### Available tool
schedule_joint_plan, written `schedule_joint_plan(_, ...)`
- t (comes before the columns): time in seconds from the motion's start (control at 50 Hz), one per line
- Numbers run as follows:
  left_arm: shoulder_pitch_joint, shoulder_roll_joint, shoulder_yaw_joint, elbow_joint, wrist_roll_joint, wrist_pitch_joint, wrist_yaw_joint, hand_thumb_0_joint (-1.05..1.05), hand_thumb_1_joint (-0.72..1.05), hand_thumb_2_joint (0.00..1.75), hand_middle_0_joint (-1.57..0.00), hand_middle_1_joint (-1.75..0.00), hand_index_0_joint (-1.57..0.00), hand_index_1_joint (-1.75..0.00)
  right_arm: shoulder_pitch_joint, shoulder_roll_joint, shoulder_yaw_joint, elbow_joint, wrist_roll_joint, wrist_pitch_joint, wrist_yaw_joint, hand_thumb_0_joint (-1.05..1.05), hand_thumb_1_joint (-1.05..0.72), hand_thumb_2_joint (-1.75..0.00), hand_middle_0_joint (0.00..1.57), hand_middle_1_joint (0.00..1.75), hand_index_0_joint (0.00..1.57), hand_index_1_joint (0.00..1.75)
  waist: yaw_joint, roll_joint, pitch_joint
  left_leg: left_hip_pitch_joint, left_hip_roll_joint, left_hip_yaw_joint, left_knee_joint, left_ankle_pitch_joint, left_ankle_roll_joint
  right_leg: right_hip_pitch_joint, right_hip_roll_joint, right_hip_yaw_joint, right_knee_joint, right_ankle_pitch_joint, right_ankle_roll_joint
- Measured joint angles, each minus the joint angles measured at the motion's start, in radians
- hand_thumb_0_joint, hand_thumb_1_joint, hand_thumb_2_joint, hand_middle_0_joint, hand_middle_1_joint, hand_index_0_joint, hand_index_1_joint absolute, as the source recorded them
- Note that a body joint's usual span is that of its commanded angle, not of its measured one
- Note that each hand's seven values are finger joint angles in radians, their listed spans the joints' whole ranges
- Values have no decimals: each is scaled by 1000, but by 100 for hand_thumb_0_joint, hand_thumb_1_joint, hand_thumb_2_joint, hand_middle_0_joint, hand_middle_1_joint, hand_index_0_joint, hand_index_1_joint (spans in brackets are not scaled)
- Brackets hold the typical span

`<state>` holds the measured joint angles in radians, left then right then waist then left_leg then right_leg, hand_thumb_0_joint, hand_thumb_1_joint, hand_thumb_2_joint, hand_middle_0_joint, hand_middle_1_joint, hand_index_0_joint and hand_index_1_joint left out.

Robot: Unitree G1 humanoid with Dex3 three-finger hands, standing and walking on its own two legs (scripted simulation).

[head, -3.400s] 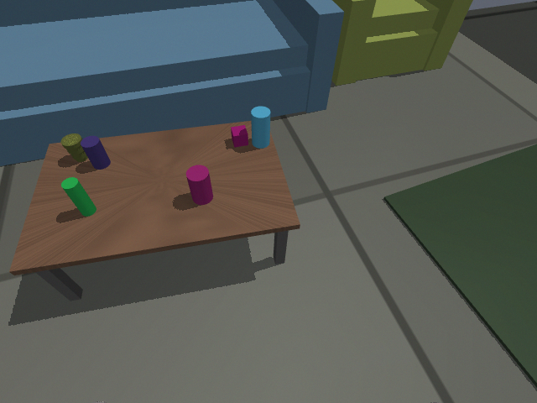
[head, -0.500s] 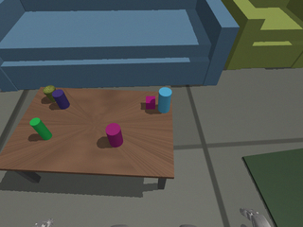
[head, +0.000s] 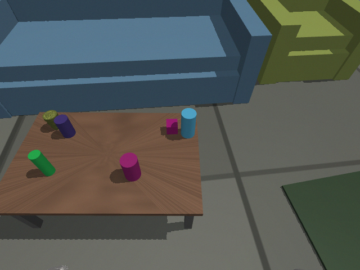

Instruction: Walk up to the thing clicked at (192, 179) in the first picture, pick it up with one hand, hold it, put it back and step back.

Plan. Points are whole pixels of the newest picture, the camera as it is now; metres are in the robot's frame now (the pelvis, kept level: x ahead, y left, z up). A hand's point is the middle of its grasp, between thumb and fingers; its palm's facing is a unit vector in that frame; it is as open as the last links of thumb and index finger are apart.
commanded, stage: walk up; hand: left
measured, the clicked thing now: (130, 167) +0.56 +0.22 -0.39
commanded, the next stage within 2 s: stand in 0.22 s
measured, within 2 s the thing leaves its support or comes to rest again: neither
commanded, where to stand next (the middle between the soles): +0.07 +0.02 m, yaw +0 degrees
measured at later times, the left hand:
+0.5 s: hand out of the picture +0.10 +0.25 -0.15, palm faces -0.03 -0.94 -0.34, open 7.4 cm
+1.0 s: hand out of the picture +0.10 +0.24 -0.15, palm faces -0.02 -0.94 -0.35, open 7.4 cm
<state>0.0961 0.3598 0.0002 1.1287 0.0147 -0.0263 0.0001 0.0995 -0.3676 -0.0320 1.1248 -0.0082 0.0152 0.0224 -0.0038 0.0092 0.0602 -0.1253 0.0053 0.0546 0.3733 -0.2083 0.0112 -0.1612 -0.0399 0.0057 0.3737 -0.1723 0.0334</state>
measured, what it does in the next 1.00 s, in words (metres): stands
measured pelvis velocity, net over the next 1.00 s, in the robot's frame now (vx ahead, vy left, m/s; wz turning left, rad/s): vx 0.02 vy -0.02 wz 0.01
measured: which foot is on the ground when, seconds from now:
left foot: down 0.00-1.00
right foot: down 0.00-1.00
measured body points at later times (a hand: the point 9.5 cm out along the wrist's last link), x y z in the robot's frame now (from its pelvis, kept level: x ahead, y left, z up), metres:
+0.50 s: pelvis +0.02 +0.00 +0.00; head +0.03 +0.00 +0.45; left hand +0.10 +0.30 -0.13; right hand +0.10 -0.30 -0.13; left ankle +0.00 +0.11 -0.75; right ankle +0.02 -0.14 -0.75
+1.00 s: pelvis +0.02 -0.02 +0.00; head +0.03 -0.02 +0.45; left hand +0.10 +0.29 -0.13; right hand +0.11 -0.32 -0.13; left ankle +0.00 +0.11 -0.75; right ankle +0.02 -0.14 -0.75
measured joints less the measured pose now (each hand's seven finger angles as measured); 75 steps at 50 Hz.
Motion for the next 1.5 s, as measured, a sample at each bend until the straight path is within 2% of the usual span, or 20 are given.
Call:
schedule_joint_plan(0.22,-9,-1,4,-5,0,6,2,1,90,90,-21,-30,-21,-30,5,9,-5,0,-2,-2,-3,1,-90,-90,20,30,20,30,-6,0,0,7,-3,5,-7,-5,3,3,-3,5,-2,-6,3)
schedule_joint_plan(0.44,-13,-6,-6,7,-8,13,-5,1,90,90,-21,-30,-21,-30,-14,27,15,20,1,-28,-11,1,-90,-90,20,30,20,30,-8,-13,-10,40,-5,-5,-71,19,-6,30,-4,-6,-45,3,0)
schedule_joint_plan(0.9,1,-11,-2,8,-6,11,-3,1,90,90,-21,-30,-21,-30,-28,17,18,23,3,-25,-18,1,-90,-90,20,30,20,30,-5,-7,-11,58,20,-19,-83,17,-26,61,21,-22,-76,7,-19)
schedule_joint_plan(1.5,12,-8,-2,7,-7,14,-6,1,90,90,-21,-30,-21,-30,13,18,24,23,-1,-25,-17,1,-90,-90,20,30,20,30,-5,-8,-13,48,25,-23,-84,23,-32,48,26,-26,-69,7,-27)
